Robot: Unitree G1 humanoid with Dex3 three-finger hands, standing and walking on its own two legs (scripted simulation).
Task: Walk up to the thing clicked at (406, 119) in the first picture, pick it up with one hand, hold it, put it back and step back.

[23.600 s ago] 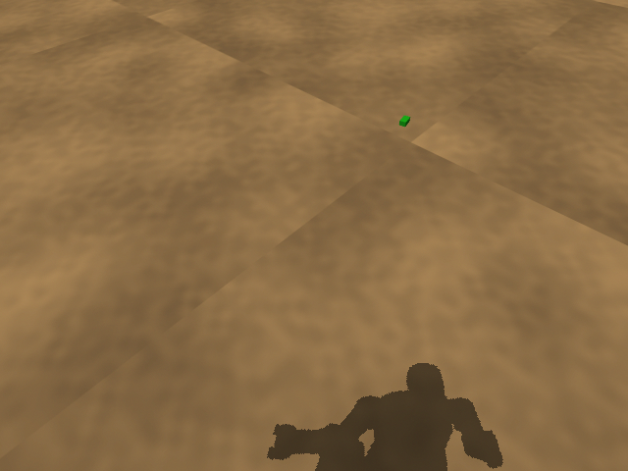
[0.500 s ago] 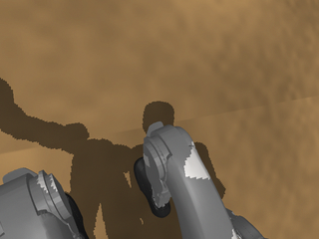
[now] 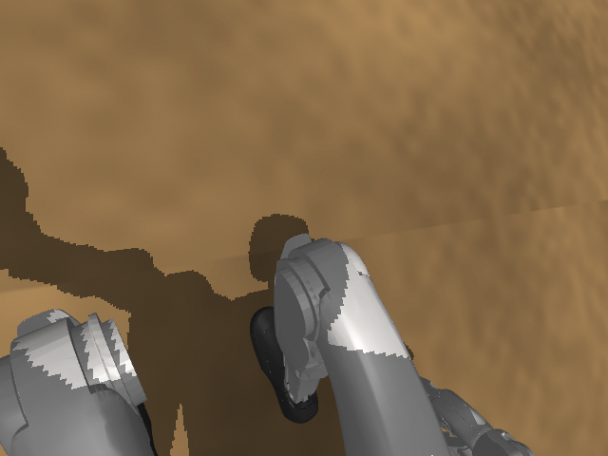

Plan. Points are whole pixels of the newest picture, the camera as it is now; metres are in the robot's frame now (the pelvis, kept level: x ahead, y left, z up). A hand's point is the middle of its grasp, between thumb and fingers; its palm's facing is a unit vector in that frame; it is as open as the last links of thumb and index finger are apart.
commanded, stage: rest palm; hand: left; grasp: from above
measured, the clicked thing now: out of the picture +0.47 +0.33 -0.29
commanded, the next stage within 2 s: close in 0.42 s
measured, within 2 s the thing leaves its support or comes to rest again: neither
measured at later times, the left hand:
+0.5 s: hand out of the picture +0.45 +0.33 -0.25, palm faces -0.45 -0.14 -0.88, open 12.8 cm
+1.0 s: hand out of the picture +0.45 +0.33 -0.25, palm faces -0.45 -0.13 -0.88, open 10.9 cm
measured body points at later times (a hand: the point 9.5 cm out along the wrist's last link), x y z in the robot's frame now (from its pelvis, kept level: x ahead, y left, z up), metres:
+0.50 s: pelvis +0.00 +0.00 +0.00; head +0.29 +0.12 +0.32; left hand +0.48 +0.33 -0.20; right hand +0.04 -0.25 -0.05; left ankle +0.06 +0.13 -0.27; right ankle +0.11 -0.12 -0.27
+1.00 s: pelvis +0.00 +0.00 +0.00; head +0.28 +0.13 +0.33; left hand +0.47 +0.33 -0.20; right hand +0.06 -0.25 -0.05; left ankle +0.06 +0.13 -0.27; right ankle +0.11 -0.12 -0.27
